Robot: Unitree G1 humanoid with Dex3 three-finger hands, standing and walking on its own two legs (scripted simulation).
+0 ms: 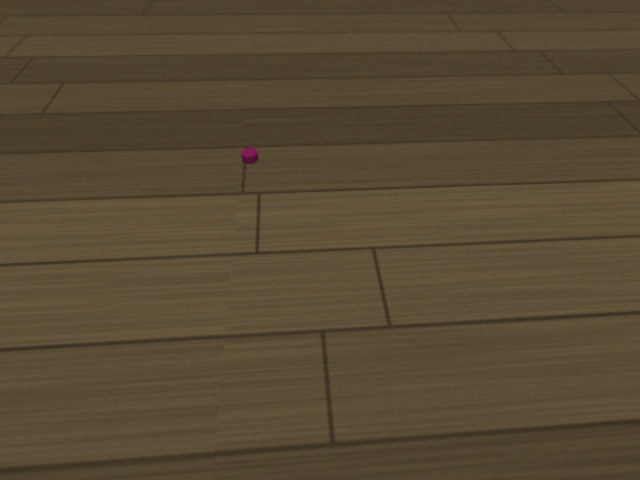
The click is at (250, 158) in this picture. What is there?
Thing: low tin
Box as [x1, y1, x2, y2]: [241, 148, 257, 162]
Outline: 242,150 242,159 245,162 253,162 257,159 257,153 254,148 245,148
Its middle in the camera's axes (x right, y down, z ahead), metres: -0.35 -0.41 +1.97
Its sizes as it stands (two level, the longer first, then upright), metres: 0.081 0.081 0.040
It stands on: the floor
